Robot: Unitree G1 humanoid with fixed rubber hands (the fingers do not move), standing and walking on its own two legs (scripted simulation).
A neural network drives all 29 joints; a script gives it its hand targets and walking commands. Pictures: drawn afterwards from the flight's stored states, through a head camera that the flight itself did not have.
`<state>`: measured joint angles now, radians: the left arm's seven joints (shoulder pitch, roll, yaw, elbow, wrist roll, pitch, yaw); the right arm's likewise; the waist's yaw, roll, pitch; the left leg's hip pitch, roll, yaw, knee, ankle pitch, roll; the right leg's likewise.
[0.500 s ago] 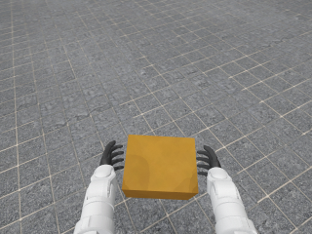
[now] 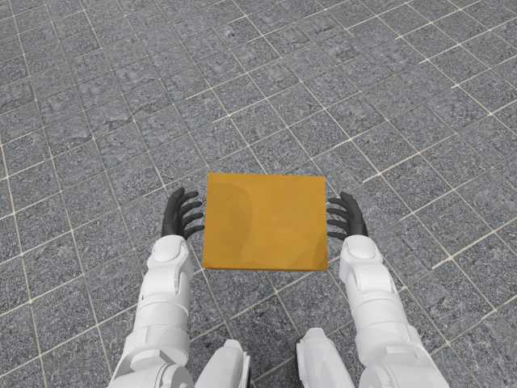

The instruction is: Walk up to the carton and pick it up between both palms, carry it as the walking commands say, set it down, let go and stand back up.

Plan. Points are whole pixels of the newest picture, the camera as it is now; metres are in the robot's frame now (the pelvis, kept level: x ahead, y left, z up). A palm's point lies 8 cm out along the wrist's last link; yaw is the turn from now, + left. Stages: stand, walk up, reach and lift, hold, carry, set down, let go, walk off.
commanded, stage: set down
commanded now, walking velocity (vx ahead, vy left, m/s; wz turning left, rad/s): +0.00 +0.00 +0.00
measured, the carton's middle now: (263, 226) +0.42 +0.02 -0.15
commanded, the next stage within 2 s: none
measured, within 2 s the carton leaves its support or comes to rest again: neither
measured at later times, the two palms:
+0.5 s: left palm (190, 244) +0.38 +0.17 -0.14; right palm (340, 241) +0.39 -0.13 -0.16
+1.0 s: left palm (203, 249) +0.39 +0.16 -0.22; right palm (334, 245) +0.41 -0.13 -0.25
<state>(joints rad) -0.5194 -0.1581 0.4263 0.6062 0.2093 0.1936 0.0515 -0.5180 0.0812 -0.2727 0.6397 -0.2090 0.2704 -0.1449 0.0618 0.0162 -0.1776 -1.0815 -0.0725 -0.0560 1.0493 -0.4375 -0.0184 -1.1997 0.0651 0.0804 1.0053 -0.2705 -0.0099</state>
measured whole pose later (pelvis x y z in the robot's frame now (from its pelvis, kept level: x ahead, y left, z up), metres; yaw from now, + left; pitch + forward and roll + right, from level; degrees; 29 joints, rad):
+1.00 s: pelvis -0.04 +0.01 -0.16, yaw +3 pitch +40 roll +3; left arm -0.80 -0.10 0.38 0.72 0.08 0.14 0.19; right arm -0.86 -0.07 -0.24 0.84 -0.11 0.21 -0.20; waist 0.03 0.02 -0.20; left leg -1.80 -0.13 -0.02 1.70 -0.61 -0.03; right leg -1.92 0.06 0.07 1.63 -0.41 0.01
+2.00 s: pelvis -0.06 +0.01 -0.29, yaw +6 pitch +42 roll +5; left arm -1.14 0.02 0.38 0.82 0.02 0.14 0.20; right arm -1.25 -0.24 -0.14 1.04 -0.01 0.19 -0.19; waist 0.01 0.05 0.07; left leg -2.20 -0.16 0.00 2.09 -0.64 -0.06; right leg -2.34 0.07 0.07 2.01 -0.41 0.02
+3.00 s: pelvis -0.06 +0.00 -0.32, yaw +7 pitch +35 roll +2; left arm -1.32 0.10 0.33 0.99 0.03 0.12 0.13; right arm -1.43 -0.35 -0.07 1.30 0.11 0.09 -0.10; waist -0.01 0.03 0.32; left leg -2.19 -0.18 -0.01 2.24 -0.67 -0.07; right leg -2.31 0.01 0.03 2.15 -0.46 -0.01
